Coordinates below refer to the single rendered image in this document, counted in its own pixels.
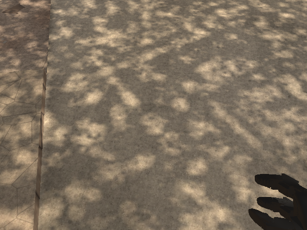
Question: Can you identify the robot right hand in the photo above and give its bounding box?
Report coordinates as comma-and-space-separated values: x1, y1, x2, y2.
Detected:
248, 173, 307, 230

